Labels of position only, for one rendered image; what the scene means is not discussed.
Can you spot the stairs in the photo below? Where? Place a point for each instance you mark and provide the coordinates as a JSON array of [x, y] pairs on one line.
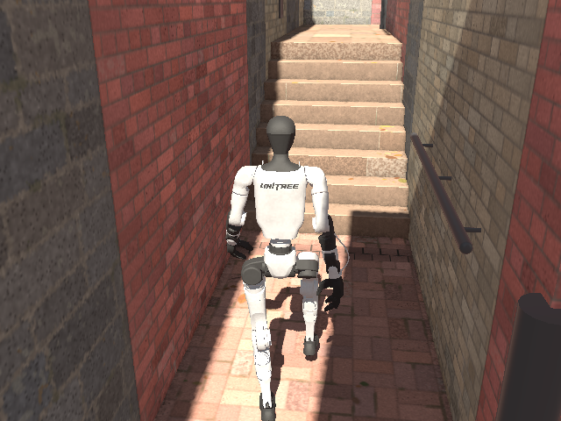
[[346, 102]]

